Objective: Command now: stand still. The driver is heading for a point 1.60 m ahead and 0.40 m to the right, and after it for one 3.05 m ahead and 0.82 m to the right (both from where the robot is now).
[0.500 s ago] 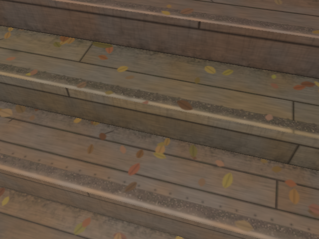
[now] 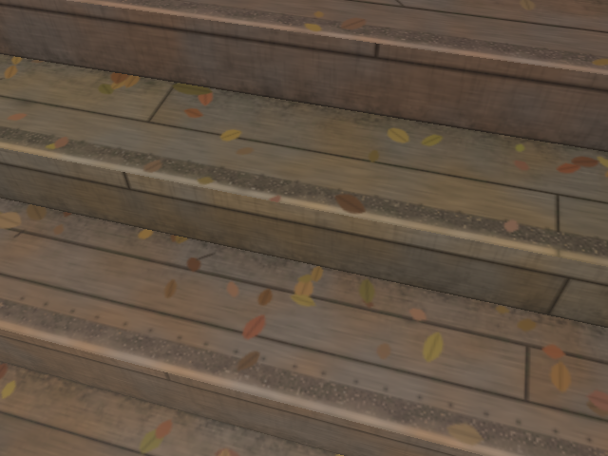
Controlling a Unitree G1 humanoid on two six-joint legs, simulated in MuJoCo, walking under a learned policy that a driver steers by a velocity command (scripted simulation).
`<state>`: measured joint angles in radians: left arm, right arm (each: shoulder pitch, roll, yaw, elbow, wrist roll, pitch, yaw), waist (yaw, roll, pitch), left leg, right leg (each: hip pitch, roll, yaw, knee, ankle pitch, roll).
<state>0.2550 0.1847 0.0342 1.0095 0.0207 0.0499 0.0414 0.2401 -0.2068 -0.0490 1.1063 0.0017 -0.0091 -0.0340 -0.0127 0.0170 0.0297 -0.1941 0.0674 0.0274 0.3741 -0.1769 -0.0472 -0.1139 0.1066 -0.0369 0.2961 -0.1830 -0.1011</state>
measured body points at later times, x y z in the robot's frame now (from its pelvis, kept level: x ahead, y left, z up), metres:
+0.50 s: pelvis +0.00 +0.00 +0.00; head +0.02 +0.00 +0.45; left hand +0.04 +0.25 -0.15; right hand +0.02 -0.25 -0.15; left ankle +0.01 +0.15 -0.75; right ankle -0.02 -0.05 -0.75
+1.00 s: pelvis +0.11 +0.08 +0.00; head +0.15 +0.10 +0.44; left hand +0.00 +0.32 -0.15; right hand +0.25 -0.14 -0.12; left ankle +0.18 +0.22 -0.46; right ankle -0.02 -0.05 -0.75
